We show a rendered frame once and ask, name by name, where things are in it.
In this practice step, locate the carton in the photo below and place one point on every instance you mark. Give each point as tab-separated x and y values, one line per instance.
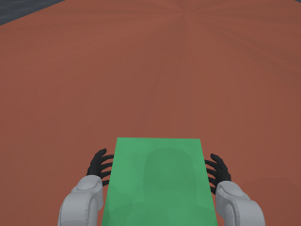
158	181

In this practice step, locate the right robot hand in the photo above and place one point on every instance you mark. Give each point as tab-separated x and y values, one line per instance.
220	173

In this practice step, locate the right robot forearm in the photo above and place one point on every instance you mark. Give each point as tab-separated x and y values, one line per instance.
235	207

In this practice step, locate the left robot forearm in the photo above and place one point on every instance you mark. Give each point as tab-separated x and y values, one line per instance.
81	206

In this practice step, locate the left robot hand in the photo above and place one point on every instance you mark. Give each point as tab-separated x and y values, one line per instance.
96	165

